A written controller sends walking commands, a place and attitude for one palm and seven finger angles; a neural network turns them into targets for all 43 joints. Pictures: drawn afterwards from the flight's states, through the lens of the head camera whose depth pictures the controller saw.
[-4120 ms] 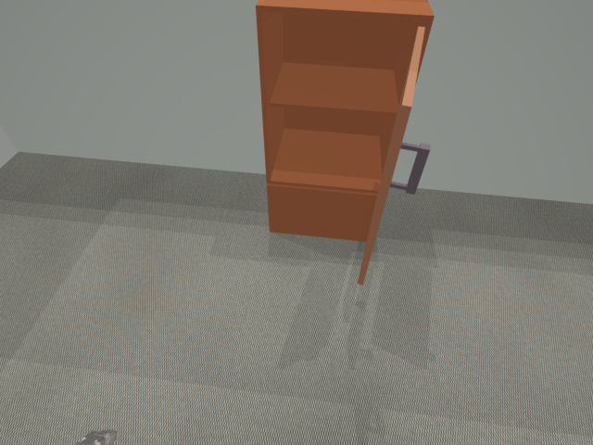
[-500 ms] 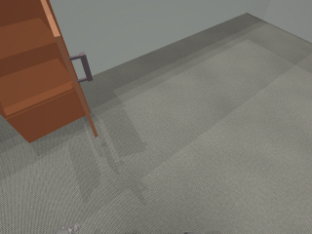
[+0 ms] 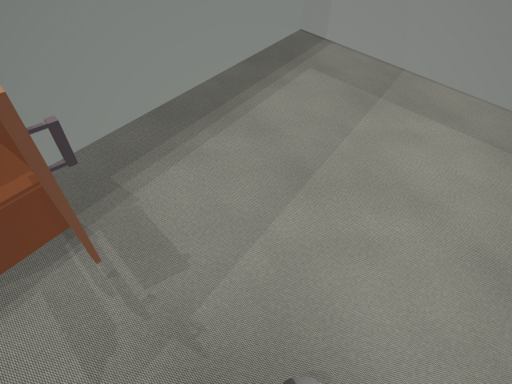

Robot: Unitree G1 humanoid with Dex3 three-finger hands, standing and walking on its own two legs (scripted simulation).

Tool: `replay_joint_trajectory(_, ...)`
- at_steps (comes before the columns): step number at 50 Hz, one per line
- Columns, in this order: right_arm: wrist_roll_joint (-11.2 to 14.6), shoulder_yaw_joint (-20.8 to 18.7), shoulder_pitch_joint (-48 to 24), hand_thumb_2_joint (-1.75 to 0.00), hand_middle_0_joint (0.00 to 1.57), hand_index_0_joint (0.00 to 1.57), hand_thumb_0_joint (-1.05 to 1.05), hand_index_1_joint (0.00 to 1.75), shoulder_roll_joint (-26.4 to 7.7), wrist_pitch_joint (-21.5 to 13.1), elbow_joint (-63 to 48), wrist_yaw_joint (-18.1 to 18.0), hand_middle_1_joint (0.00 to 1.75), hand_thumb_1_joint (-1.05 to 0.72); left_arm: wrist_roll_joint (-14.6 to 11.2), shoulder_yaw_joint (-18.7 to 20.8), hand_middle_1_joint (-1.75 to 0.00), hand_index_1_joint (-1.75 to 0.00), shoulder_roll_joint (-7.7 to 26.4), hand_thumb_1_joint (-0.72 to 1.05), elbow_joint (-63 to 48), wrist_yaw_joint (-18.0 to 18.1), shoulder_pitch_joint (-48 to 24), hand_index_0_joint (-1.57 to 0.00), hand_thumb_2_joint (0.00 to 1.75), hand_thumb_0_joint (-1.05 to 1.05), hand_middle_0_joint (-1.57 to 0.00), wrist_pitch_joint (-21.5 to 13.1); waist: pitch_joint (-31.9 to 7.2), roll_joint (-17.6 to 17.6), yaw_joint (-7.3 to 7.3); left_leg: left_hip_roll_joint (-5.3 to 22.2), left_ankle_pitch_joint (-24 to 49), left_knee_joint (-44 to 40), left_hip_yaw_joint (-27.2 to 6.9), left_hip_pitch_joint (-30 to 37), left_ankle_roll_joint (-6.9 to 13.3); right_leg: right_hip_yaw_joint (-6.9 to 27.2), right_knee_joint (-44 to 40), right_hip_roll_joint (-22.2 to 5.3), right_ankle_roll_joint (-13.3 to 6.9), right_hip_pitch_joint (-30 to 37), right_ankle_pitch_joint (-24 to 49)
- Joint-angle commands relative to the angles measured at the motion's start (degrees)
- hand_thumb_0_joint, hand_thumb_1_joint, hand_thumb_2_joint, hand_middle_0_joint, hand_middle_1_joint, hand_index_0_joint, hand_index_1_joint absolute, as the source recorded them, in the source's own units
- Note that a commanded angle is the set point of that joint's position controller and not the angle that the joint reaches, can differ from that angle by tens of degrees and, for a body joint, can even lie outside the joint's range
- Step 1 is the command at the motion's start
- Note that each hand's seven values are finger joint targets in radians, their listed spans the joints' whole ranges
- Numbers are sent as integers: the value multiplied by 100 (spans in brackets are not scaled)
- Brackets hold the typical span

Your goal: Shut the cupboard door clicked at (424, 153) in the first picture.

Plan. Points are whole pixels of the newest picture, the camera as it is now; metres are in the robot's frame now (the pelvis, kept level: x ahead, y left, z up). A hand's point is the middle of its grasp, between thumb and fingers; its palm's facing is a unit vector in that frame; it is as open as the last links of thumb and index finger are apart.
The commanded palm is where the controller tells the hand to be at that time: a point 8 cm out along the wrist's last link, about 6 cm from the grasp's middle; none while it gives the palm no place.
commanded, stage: walk around to get in front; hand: left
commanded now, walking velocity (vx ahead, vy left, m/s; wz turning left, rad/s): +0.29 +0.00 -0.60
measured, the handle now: (52, 146) +0.56 +0.48 -0.02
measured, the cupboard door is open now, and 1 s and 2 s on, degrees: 80 80 80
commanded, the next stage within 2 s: none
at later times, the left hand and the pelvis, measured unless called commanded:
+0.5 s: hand (215, 327) +0.25 +0.08 -0.16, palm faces -0.26 -0.94 -0.21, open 7.4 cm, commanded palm none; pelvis +0.09 -0.07 -0.01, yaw -16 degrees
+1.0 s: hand (213, 289) +0.34 +0.09 -0.19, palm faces -0.35 -0.93 -0.14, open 7.4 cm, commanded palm none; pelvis +0.30 -0.08 +0.00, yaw -27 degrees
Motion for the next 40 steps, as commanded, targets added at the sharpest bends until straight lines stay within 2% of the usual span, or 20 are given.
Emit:
replay_joint_trajectory(1, -19, -361, 295, -90, 20, 20, 0, 30, -1025, -220, -165, -89, 30, -90, -1, 60, -30, -30, 213, 90, -497, -132, -180, -20, 90, 0, -20, -205, 96, 1136, -73, 1346, -1445, -2248, -1115, 552, 236, -195, 629, -436, 67, -911, 566)
replay_joint_trajectory(5, -8, -429, 812, -90, 20, 20, 0, 30, -1002, -285, 101, -74, 30, -90, -1, 32, -30, -30, 64, 90, -521, -150, -370, -20, 90, 0, -20, -235, 104, 979, -228, 1591, -1247, -2342, -878, 1173, 349, -320, 7, -652, 105, -1172, 678)
replay_joint_trajectory(10, -48, -492, 1013, -90, 20, 20, 0, 30, -1046, -289, 326, -29, 30, -90, -6, -5, -30, -30, -71, 90, -566, -170, -757, -20, 90, 0, -20, -268, 252, 1100, -345, 1830, -1173, -2361, -468, 1186, 432, -505, -1114, -842, 76, -915, 507)
replay_joint_trajectory(12, -72, -511, 995, -90, 20, 20, 0, 30, -1090, -283, 392, -1, 30, -90, -8, -26, -30, -30, -145, 90, -541, -173, -779, -20, 90, 0, -20, -310, 195, 1147, -333, 1800, -919, -2226, -160, 1173, 391, -700, -1660, -763, 31, -549, 423)
replay_joint_trajectory(14, -82, -521, 1027, -90, 20, 20, 0, 30, -1104, -269, 441, 39, 30, -90, -2, -48, -30, -30, -160, 90, -523, -151, -834, -20, 90, 0, -20, -359, 175, 1245, -357, 1832, -675, -2051, -30, 1086, 379, -841, -2020, -644, -33, -175, 289)
replay_joint_trajectory(17, -92, -514, 975, -90, 20, 20, 0, 30, -1146, -249, 470, 67, 30, -90, 0, -36, -30, -30, -147, 90, -394, -118, -563, -20, 90, 0, -20, -464, -13, 1181, -177, 1730, 33, -1359, 340, 1067, 222, -1097, -2841, -409, -169, 629, 401)
replay_joint_trajectory(18, -73, -501, 896, -90, 20, 20, 0, 30, -1138, -245, 449, 80, 30, -90, 3, -4, -30, -30, -30, 90, -194, -88, 3, -20, 90, 0, -20, -521, -283, 887, 151, 1531, 591, -441, 618, 804, 45, -1272, -3361, -189, -287, 1547, 734)
replay_joint_trajectory(19, -7, -469, 793, -90, 20, 20, 0, 30, -983, -256, 367, 141, 30, -90, 13, 77, -30, -30, 412, 90, 107, -21, 890, -20, 90, 0, -20, -602, -752, 43, 595, 1257, 1018, 1048, 1017, -142, -187, -658, -3768, -565, -567, 3093, 569)
replay_joint_trajectory(20, 51, -317, 474, -90, 20, 20, 0, 30, -523, -276, 24, 200, 30, -90, -15, 254, -30, -30, 1215, 90, 335, 70, 1682, -20, 90, 0, -20, -693, -985, -1654, 953, 421, -1619, 2767, 937, -2258, -506, 1902, -4331, -2165, -1228, 4386, 392)
replay_joint_trajectory(21, 28, -318, -142, -90, 20, 20, 0, 30, -683, -246, -247, 157, 30, -90, -163, 271, -30, -30, 1455, 90, 450, 167, 2022, -20, 90, 0, -20, -653, -894, -1395, 1038, 223, -1935, 3740, -10, -3016, -469, 3062, -4711, -2715, -1589, 4240, 1064)
replay_joint_trajectory(22, 37, -371, -312, -90, 20, 20, 0, 30, -660, -260, -212, 137, 30, -90, -151, 257, -30, -30, 1337, 90, 420, 204, 1687, -20, 90, 0, -20, -669, -646, -1131, 887, 388, -1432, 4210, -453, -3128, -437, 2936, -4814, -2636, -1596, 3768, 709)
replay_joint_trajectory(23, 4, -392, -350, -90, 20, 20, 0, 30, -681, -256, -138, 135, 30, -90, -137, 157, -30, -30, 1013, 90, 311, 215, 1220, -20, 90, 0, -20, -694, -198, -741, 670, 524, -901, 4187, -632, -3124, -434, 2503, -4949, -2432, -1481, 3203, 349)
replay_joint_trajectory(24, -31, -408, -293, -90, 20, 20, 0, 30, -670, -243, 2, 149, 30, -90, -126, 54, -30, -30, 623, 90, 235, 229, 817, -20, 90, 0, -20, -715, 64, -173, 436, 645, -409, 3836, -693, -2761, -439, 1838, -4976, -2113, -1344, 2635, 547)
replay_joint_trajectory(25, -55, -390, -68, -90, 20, 20, 0, 30, -571, -196, 131, 166, 30, -90, -99, -29, -30, -30, 492, 90, 182, 225, 579, -20, 90, 0, -20, -761, 180, -184, 189, 634, -172, 3512, -584, -2425, -509, 1256, -5006, -1854, -1191, 2216, 1124)
replay_joint_trajectory(27, -64, -390, 192, -90, 20, 20, 0, 30, -488, -122, 248, 184, 30, -90, -75, -100, -30, -30, 357, 90, 243, 220, 592, -20, 90, 0, -20, -844, 265, -341, 9, 516, 65, 3121, -454, -2059, -579, 716, -5015, -1571, -1107, 1823, 1977)
replay_joint_trajectory(29, -45, -399, 95, -90, 20, 20, 0, 30, -443, -111, 207, 217, 30, -90, -59, -111, -30, -30, 362, 90, 345, 233, 685, -20, 90, 0, -20, -904, 284, -322, -22, 435, 257, 2759, -448, -2043, -601, 686, -5043, -1492, -1162, 1824, 2194)
replay_joint_trajectory(33, -32, -352, -573, -90, 20, 20, 0, 30, -428, -155, -75, 282, 30, -90, -76, -124, -30, -30, 361, 90, 491, 261, 961, -20, 90, 0, -20, -951, 316, -348, 126, 354, 672, 1917, -461, -2157, -551, 727, -5023, -1444, -1203, 2080, 2295)
replay_joint_trajectory(38, -2, -313, -1132, -90, 20, 20, 0, 30, -363, -252, -243, 324, 30, -90, -62, -128, -30, -30, 424, 90, 664, 299, 1177, -20, 90, 0, -20, -913, 438, -414, 268, 64, 592, 757, -326, -1430, -356, 797, -4824, -1447, -1085, 2243, 2625)
replay_joint_trajectory(39, 7, -326, -1091, -90, 20, 20, 0, 30, -401, -278, -244, 309, 30, -90, -54, -124, -30, -30, 431, 90, 699, 306, 1219, -20, 90, 0, -20, -900, 424, -378, 250, 16, 472, 570, -331, -1085, -292, 873, -4678, -1502, -1079, 2184, 2733)
replay_joint_trajectory(40, 0, -349, -782, -90, 20, 20, 0, 30, -462, -308, -149, 272, 30, -90, -64, -111, -30, -30, 464, 90, 693, 313, 1096, -20, 90, 0, -20, -906, 375, -252, 26, -104, 493, 272, -265, -564, -250, 784, -4329, -1449, -1030, 2075, 3135)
